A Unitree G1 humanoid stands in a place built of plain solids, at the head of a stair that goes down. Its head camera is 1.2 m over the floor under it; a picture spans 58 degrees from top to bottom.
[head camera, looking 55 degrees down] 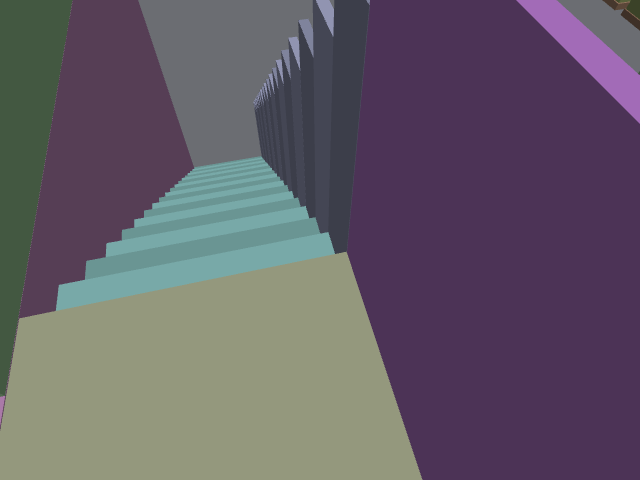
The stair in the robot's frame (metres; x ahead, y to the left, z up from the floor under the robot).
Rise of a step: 0.19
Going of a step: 0.23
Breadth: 1.02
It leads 14 degrees to the left of straight ahead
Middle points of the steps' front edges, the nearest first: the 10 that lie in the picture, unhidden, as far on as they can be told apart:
0.67 0.41 0.00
0.90 0.46 -0.19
1.12 0.52 -0.39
1.35 0.57 -0.58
1.58 0.63 -0.78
1.80 0.68 -0.97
2.03 0.74 -1.17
2.26 0.79 -1.36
2.48 0.85 -1.56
2.71 0.90 -1.75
